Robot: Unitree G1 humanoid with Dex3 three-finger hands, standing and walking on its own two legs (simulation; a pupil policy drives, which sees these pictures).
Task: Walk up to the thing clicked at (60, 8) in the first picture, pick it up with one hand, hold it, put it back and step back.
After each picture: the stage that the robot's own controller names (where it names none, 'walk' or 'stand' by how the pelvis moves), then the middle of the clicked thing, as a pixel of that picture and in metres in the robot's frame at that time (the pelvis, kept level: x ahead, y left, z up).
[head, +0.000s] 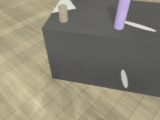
stand; (63, 13) +1.08 +0.12 -0.11
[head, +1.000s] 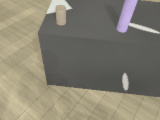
walk; (60, 15) +0.96 +0.10 -0.09
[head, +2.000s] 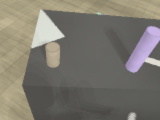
rise first; (53, 55) +0.56 +0.13 -0.09
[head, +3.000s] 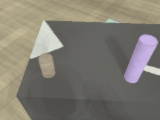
stand; (47, 66) +0.53 +0.18 -0.10
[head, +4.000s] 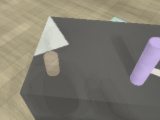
stand; (52, 63) +0.52 +0.15 -0.10
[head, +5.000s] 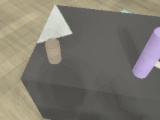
stand; (53, 51) +0.56 +0.14 -0.08
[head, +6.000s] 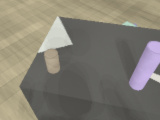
stand; (52, 61) +0.55 +0.14 -0.10
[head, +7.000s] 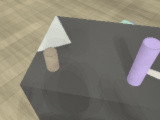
stand; (51, 59) +0.57 +0.15 -0.10
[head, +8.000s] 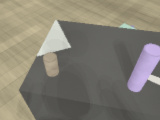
stand; (51, 64) +0.55 +0.15 -0.11
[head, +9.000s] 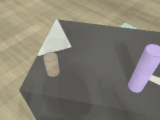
stand; (51, 64) +0.54 +0.15 -0.11
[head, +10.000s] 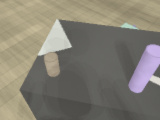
stand; (52, 64) +0.54 +0.15 -0.11
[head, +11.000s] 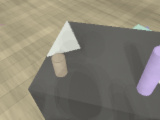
rise first; (59, 65) +0.55 +0.14 -0.11
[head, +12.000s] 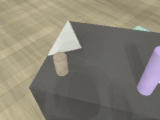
go down; (61, 64) +0.55 +0.13 -0.10
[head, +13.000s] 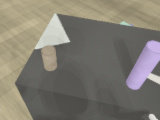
go down; (49, 58) +0.56 +0.13 -0.09
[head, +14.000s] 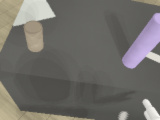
go down; (34, 37) +0.56 +0.13 -0.03
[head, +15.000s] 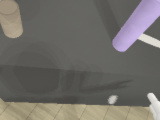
close in; (10, 19) +0.57 +0.14 +0.00
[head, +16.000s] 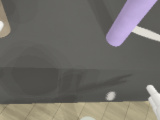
close; out of the picture +0.58 +0.16 +0.02
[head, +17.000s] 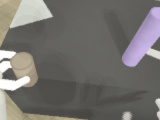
lift; (25, 70) +0.40 +0.15 +0.01
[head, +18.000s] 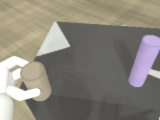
lift; (37, 82) +0.31 +0.14 +0.12
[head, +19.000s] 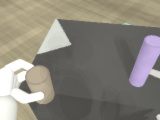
hold; (41, 85) +0.31 +0.13 +0.09
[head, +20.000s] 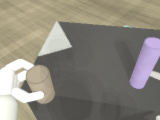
hold; (41, 85) +0.31 +0.13 +0.10
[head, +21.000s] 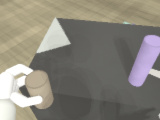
crouch; (40, 90) +0.31 +0.13 +0.07
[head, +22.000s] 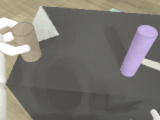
crouch; (27, 43) +0.45 +0.14 +0.12
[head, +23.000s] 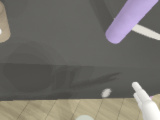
lower; out of the picture +0.54 +0.15 +0.02
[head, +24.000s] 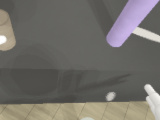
lower; (1, 31) +0.53 +0.14 +0.02
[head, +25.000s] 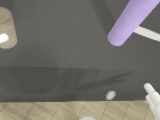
lower; (3, 29) +0.53 +0.14 +0.02
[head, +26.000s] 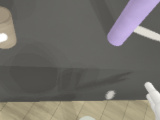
lower; (2, 29) +0.53 +0.14 +0.02
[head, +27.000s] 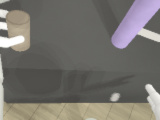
loosen; (19, 31) +0.52 +0.10 +0.02
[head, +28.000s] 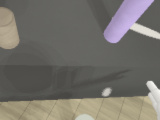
withdraw; (5, 29) +0.52 +0.12 +0.02
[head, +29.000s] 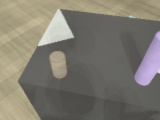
sink last; (58, 65) +0.49 +0.11 -0.05
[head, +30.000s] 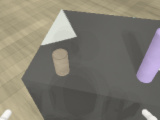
stand; (61, 62) +0.51 +0.10 -0.04
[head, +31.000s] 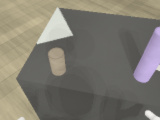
stand; (57, 62) +0.50 +0.11 -0.04
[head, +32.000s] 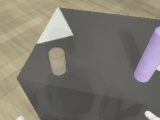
stand; (57, 61) +0.50 +0.11 -0.04
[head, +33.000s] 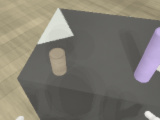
stand; (58, 62) +0.50 +0.11 -0.04
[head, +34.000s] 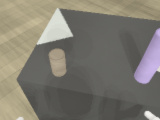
stand; (58, 63) +0.50 +0.10 -0.04
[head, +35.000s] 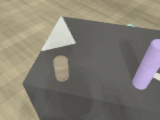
stand; (61, 68) +0.50 +0.10 -0.08
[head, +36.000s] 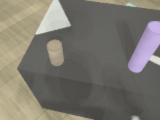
walk; (55, 53) +0.53 +0.12 -0.09
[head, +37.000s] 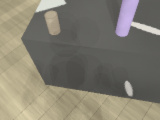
walk; (52, 23) +0.74 +0.17 -0.09
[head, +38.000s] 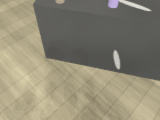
walk; out of the picture +1.09 +0.14 -0.08
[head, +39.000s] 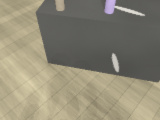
stand; (59, 2) +1.15 +0.15 -0.10
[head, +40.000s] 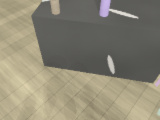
stand; (55, 5) +1.15 +0.17 -0.11
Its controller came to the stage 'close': yes
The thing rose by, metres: 0.22
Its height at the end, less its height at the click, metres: +0.00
